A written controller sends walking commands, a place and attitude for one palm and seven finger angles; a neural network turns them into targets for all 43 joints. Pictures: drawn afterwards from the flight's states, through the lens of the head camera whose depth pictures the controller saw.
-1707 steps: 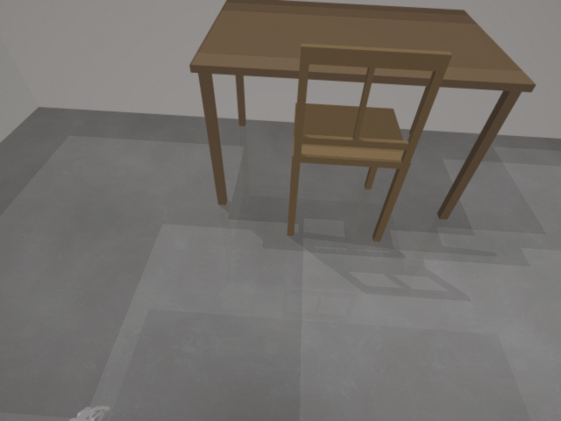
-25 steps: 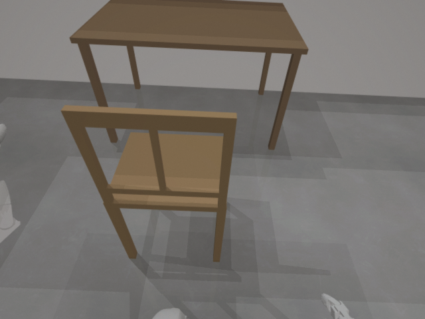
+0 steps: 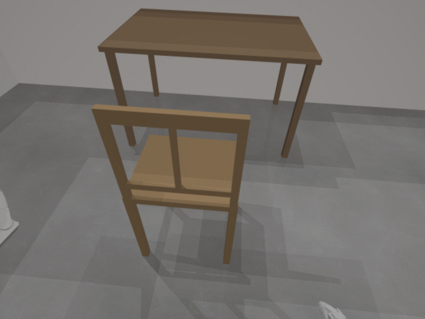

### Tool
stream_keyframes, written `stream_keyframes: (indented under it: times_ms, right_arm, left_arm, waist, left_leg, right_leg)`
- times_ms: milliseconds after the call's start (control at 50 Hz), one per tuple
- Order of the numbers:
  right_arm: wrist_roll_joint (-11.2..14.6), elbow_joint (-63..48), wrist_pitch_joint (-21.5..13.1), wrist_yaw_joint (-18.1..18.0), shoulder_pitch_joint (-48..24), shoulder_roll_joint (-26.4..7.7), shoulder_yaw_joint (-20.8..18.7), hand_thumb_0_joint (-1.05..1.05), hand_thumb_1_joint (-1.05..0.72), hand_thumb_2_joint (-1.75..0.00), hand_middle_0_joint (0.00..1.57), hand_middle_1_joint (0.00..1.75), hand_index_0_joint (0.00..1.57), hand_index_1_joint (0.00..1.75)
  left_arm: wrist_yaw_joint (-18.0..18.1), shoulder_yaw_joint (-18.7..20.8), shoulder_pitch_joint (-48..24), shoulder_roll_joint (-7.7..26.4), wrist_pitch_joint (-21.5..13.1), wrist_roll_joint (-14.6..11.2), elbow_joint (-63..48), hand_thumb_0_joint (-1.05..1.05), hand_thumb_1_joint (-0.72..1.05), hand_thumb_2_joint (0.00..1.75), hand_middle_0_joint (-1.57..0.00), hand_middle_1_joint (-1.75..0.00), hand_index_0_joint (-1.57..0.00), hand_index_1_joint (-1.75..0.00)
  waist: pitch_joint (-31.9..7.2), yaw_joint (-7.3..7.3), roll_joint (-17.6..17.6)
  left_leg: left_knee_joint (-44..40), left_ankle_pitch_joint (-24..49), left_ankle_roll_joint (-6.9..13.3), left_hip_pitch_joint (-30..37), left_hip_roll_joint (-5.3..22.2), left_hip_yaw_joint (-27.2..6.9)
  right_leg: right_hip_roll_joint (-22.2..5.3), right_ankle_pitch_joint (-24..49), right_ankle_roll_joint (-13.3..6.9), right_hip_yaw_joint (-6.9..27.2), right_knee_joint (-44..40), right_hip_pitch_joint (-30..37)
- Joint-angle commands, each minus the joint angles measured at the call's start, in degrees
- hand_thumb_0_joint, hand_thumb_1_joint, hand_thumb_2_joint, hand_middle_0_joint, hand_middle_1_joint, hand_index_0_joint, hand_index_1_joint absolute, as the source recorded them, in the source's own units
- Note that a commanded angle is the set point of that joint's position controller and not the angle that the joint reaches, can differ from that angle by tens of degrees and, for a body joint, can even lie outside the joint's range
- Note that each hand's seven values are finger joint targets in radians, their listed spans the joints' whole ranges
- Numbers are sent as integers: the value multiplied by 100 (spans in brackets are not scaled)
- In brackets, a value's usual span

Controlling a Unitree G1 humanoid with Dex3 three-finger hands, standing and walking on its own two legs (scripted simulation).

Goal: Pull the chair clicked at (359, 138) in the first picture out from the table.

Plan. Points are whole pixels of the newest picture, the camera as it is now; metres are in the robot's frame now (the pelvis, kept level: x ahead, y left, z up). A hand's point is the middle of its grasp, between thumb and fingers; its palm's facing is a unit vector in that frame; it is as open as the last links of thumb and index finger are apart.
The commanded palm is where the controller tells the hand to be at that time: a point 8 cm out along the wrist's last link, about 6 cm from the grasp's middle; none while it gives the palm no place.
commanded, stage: stop stepping back and stand still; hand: left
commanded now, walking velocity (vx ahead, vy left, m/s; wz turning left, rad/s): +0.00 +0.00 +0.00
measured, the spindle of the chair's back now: (175, 159) +0.60 +0.16 -0.09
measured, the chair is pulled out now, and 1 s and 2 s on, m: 0.64 0.64 0.64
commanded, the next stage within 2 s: let the arm hang, fingers relaxed in 0.06 s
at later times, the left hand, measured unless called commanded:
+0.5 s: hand out of the picture +0.07 +0.17 -0.16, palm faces +0.09 -0.98 -0.15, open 6.9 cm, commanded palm none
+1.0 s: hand out of the picture -0.03 +0.16 -0.17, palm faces +0.03 -0.98 -0.19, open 7.3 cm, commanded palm none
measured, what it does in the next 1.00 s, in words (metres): stands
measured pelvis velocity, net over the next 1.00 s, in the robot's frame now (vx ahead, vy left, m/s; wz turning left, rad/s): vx -0.01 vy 0.00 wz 0.04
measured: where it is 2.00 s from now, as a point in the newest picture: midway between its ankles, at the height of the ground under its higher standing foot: outside the picture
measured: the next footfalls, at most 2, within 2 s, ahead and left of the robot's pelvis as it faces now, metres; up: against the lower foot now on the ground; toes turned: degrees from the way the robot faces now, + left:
none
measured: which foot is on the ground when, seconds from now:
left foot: down 0.00-1.00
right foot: down 0.00-1.00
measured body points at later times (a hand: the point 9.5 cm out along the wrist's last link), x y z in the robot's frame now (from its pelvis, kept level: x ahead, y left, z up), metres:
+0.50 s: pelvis +0.00 +0.00 +0.00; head +0.02 +0.03 +0.45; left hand +0.07 +0.22 -0.15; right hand +0.07 -0.22 -0.14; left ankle +0.02 +0.10 -0.74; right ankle +0.01 -0.10 -0.74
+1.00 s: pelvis -0.01 +0.00 +0.00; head +0.01 -0.01 +0.45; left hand -0.03 +0.21 -0.15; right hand -0.03 -0.21 -0.16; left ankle +0.02 +0.10 -0.74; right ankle +0.01 -0.10 -0.74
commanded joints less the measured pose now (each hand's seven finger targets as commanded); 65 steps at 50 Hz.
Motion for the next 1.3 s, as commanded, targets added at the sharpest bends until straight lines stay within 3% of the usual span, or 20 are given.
stream_keyframes:
  times_ms: [0, 40, 60, 120, 140, 160, 220, 260, 300, 320, 380, 420, 520, 560, 620, 700, 820, 960, 1120, 1280]
  right_arm:
    - [-109, -1109, -490, -170, -713, -654, -131, 0, -90, -90, 20, 30, 20, 30]
    - [-105, -1215, -580, -207, -837, -778, -191, 0, -90, -90, 20, 30, 20, 30]
    - [-103, -1274, -591, -173, -876, -782, -215, 0, -90, -90, 20, 30, 20, 30]
    - [-118, -1269, -714, -143, -922, -697, -187, 0, -90, -90, 20, 30, 20, 30]
    - [-195, 149, -799, 326, -612, -1395, -597, 0, -90, -90, 20, 30, 20, 30]
    - [-247, 47, -84, 343, -35, -967, -443, 0, -90, -90, 20, 30, 20, 30]
    - [-297, -151, 161, 316, -336, -812, -287, 0, -90, -90, 20, 30, 20, 30]
    - [-295, -99, 230, 306, -298, -803, -247, 0, -90, -90, 20, 30, 20, 30]
    - [-258, 37, 346, 301, -160, -724, -241, 0, -90, -90, 20, 30, 20, 30]
    - [-269, 190, 405, 284, -158, -726, -234, 0, -90, -90, 20, 30, 20, 30]
    - [-298, 527, 450, 273, -348, -741, -140, 0, -90, -90, 20, 30, 20, 30]
    - [-281, 725, 481, 259, -340, -663, -89, 0, -90, -90, 20, 30, 20, 30]
    - [-284, 1098, 550, 218, 21, -500, -143, 0, -90, -90, 20, 30, 20, 30]
    - [-274, 1215, 579, 210, 170, -537, -153, 0, -90, -90, 20, 30, 20, 30]
    - [-268, 1410, 580, 204, 366, -544, -143, 0, -90, -90, 20, 30, 20, 30]
    - [-266, 1609, 590, 188, 553, -507, -116, 0, -90, -90, 20, 30, 20, 30]
    - [-247, 1837, 578, 173, 786, -375, -89, 0, -90, -90, 20, 30, 20, 30]
    - [-246, 2026, 578, 148, 894, -161, -64, 0, -90, -90, 20, 30, 20, 30]
    - [-237, 2113, 526, 102, 932, 1, -43, 0, -90, -90, 20, 30, 20, 30]
    - [-231, 2133, 516, 81, 940, 23, -58, 0, -90, -90, 20, 30, 20, 30]
  left_arm:
    - [89, -37, -781, 640, -148, -14, -1140, 0, 90, 90, -20, -30, -20, -30]
    - [154, -119, -1037, 759, -220, 49, -1915, 0, 90, 90, -20, -30, -20, -30]
    - [178, 15, -1044, 926, -234, 89, -2277, 0, 90, 90, -20, -30, -20, -30]
    - [177, 356, -790, 1193, -196, 164, -2504, 0, 90, 90, -20, -30, -20, -30]
    - [-463, -2133, -522, -410, 686, 636, 2804, 0, 90, 90, -20, -30, -20, -30]
    - [-596, -1863, -522, -895, 1310, 508, 2985, 0, 90, 90, -20, -30, -20, -30]
    - [-628, -2143, -732, -973, 1439, 410, 3400, 0, 90, 90, -20, -30, -20, -30]
    - [-595, -2227, -834, -772, 1368, 421, 4066, 0, 90, 90, -20, -30, -20, -30]
    - [-566, -2298, -1146, -549, 1347, 401, 4673, 0, 90, 90, -20, -30, -20, -30]
    - [-563, -2355, -1319, -589, 1358, 368, 4980, 0, 90, 90, -20, -30, -20, -30]
    - [-561, -2501, -1391, -618, 1422, 297, 5802, 0, 90, 90, -20, -30, -20, -30]
    - [-553, -2557, -1215, -593, 1429, 285, 6355, 0, 90, 90, -20, -30, -20, -30]
    - [-542, -2561, -1112, -802, 1412, 294, 7045, 0, 90, 90, -20, -30, -20, -30]
    - [-557, -2606, -1194, -846, 1412, 290, 7248, 0, 90, 90, -20, -30, -20, -30]
    - [-560, -2654, -1147, -864, 1419, 280, 7532, 0, 90, 90, -20, -30, -20, -30]
    - [-546, -2701, -994, -872, 1437, 264, 7835, 0, 90, 90, -20, -30, -20, -30]
    - [-518, -2742, -841, -939, 1413, 256, 8096, 0, 90, 90, -20, -30, -20, -30]
    - [-484, -2751, -786, -1075, 1394, 255, 8213, 0, 90, 90, -20, -30, -20, -30]
    - [-470, -2738, -755, -1234, 1346, 235, 8285, 0, 90, 90, -20, -30, -20, -30]
    - [-466, -2733, -779, -1308, 1331, 239, 8283, 0, 90, 90, -20, -30, -20, -30]
  waist:
    - [232, -262, -70]
    - [210, -148, 885]
    - [0, -24, 929]
    - [410, -40, 1279]
    - [733, -512, 545]
    - [264, -263, 369]
    - [-114, -93, 174]
    - [-389, -25, -670]
    - [-329, -182, -1065]
    - [-368, -217, -1176]
    - [189, -99, 466]
    - [388, -59, 938]
    - [230, -91, 803]
    - [412, -132, 235]
    - [623, -136, -16]
    - [814, -126, 83]
    - [778, -137, -216]
    - [1031, -146, -70]
    - [802, -130, 190]
    - [734, -153, -18]
  left_leg:
    - [-1969, 467, 146, 828, 268, -141]
    - [-2705, 487, 459, 820, 1124, -1407]
    - [-2518, 943, 553, 761, 1293, -1470]
    - [-2822, 30, 404, -324, 1239, -1430]
    - [-1857, 2043, 383, 107, 1006, -1419]
    - [-1728, 3431, 462, 101, 1139, -1250]
    - [-1534, 3888, 479, 234, 1212, -1336]
    - [-1145, 3752, 243, 315, 791, -1081]
    - [-1015, 2858, 25, 362, 339, -706]
    - [-1103, 2669, 2, 537, 362, -675]
    - [-1743, 2641, 87, 558, 589, -910]
    - [-1917, 2045, 104, 464, 574, -868]
    - [-2100, 940, 137, 495, 607, -896]
    - [-2184, 631, 155, 396, 650, -980]
    - [-2285, 438, 172, 326, 650, -1005]
    - [-2404, 213, 186, 223, 659, -1015]
    - [-2237, 499, 193, 366, 585, -865]
    - [-2155, 685, 175, 324, 552, -773]
    - [-2050, 1287, 154, 465, 578, -736]
    - [-1990, 1574, 155, 588, 606, -715]
  right_leg:
    - [-904, -1063, -88, 904, -836, -521]
    - [-417, -611, 210, 667, 102, -481]
    - [-362, -404, 320, 596, 242, -313]
    - [-451, -225, 258, 569, -120, 423]
    - [-355, 622, 110, 264, 838, -818]
    - [-445, 329, 192, 402, 845, -601]
    - [-356, -242, 216, 444, 650, -354]
    - [-505, 1586, 98, 699, 16, 376]
    - [-1016, 2864, -207, 1132, -82, 562]
    - [-998, 2729, -264, 1103, -107, 539]
    - [-621, 1167, -47, 924, -256, 195]
    - [-541, 593, 2, 905, -482, 213]
    - [-532, 183, -55, 813, -743, 286]
    - [-527, -32, -59, 805, -866, 177]
    - [-535, -202, -66, 832, -936, 37]
    - [-514, -379, -81, 855, -935, -75]
    - [-571, -404, -100, 943, -1005, -176]
    - [-571, -395, -134, 992, -1034, -350]
    - [-584, 212, -138, 987, -931, -109]
    - [-602, 545, -125, 946, -929, -17]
